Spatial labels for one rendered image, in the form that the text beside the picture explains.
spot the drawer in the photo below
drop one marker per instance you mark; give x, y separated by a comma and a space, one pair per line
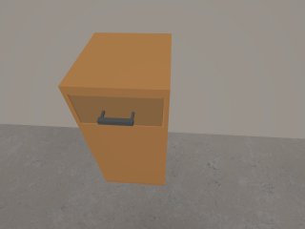
148, 111

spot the cabinet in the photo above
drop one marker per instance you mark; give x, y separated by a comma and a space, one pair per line
134, 64

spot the handle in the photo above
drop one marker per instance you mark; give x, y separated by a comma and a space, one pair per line
116, 121

